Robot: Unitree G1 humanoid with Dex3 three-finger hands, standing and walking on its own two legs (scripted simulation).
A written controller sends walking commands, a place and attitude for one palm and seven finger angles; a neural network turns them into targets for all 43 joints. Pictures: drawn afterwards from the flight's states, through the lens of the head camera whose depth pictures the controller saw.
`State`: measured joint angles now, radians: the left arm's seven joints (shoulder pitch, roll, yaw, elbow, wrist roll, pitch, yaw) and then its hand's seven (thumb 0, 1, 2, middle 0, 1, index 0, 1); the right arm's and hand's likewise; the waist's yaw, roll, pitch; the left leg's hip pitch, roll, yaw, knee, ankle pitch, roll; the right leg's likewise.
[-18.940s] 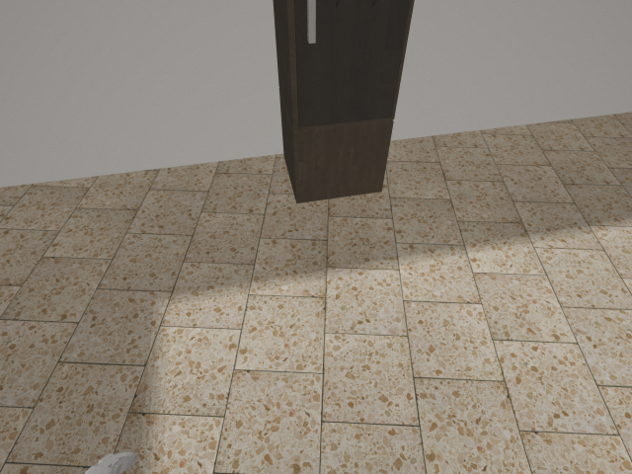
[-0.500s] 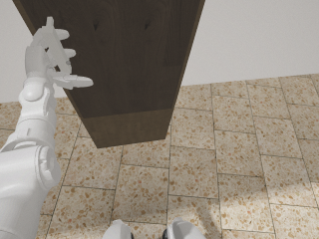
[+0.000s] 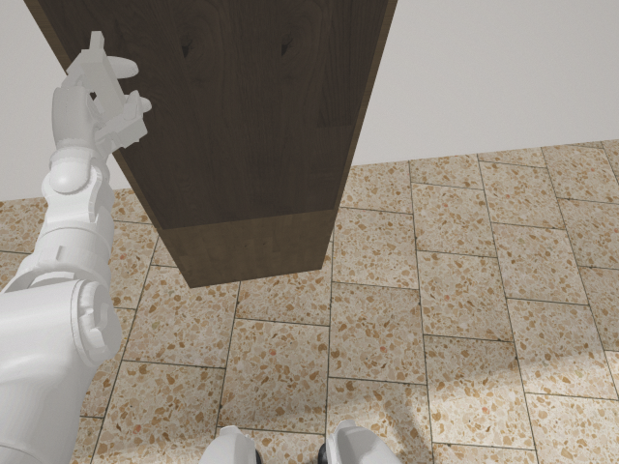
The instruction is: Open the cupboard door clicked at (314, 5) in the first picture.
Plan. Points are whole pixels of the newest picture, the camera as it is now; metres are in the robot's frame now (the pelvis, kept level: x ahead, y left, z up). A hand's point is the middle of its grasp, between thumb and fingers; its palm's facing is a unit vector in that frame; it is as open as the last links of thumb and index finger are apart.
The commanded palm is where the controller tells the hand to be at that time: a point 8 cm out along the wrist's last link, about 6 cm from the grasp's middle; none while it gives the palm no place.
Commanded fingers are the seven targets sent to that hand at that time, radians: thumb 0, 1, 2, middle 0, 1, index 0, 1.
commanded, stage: close the thumb around the handle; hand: left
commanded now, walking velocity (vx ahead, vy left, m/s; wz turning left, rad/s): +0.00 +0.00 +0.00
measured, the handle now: (114, 89) +0.57 +0.20 +0.11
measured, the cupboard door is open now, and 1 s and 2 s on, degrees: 0 36 41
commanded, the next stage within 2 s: pull the door open along its arc in 0.08 s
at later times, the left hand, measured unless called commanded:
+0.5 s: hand (139, 136) +0.50 +0.16 +0.10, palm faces +0.07 -1.00 +0.00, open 5.7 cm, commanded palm +0.44 +0.21 +0.10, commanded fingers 0.00 0.90 0.90 -0.40 -1.35 -0.40 -1.35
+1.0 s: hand (233, 250) +0.34 +0.06 +0.10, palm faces +0.38 -0.93 +0.04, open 6.2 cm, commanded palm +0.26 +0.11 +0.10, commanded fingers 0.00 0.90 0.90 -0.40 -1.35 -0.40 -1.35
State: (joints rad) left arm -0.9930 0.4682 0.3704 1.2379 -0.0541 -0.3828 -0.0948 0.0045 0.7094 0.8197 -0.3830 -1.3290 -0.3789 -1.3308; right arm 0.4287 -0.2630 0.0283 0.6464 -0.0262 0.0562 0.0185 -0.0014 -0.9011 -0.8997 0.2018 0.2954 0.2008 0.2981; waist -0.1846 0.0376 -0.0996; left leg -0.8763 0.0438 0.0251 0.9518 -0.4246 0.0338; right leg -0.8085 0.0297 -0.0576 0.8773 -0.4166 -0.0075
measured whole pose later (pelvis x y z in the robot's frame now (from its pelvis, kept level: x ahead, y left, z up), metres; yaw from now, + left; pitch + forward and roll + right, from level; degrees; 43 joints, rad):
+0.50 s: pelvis +0.01 +0.00 +0.01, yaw -1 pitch +18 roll -2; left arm -0.77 0.39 0.36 1.03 -0.11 -0.36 -0.11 0.01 0.74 0.78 -0.37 -1.35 -0.36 -1.35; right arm 0.44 -0.26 0.01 0.61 -0.01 0.08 0.03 0.00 -0.90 -0.90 0.20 0.30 0.20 0.30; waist -0.15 0.04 -0.13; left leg -0.78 0.05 0.05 0.90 -0.43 0.03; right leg -0.73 0.04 -0.03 0.83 -0.41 -0.01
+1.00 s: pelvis +0.02 -0.02 +0.02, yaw +1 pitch +8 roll +0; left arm -0.03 -0.13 -0.14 0.15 0.04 -0.11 0.53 0.03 0.67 0.72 -0.33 -1.32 -0.36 -1.34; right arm 0.19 -0.18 0.01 0.52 -0.05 0.06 0.06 0.00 -0.90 -0.90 0.20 0.30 0.20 0.30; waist -0.01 0.04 -0.13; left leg -0.53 0.02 0.03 0.79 -0.40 0.00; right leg -0.50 0.01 -0.05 0.79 -0.44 -0.04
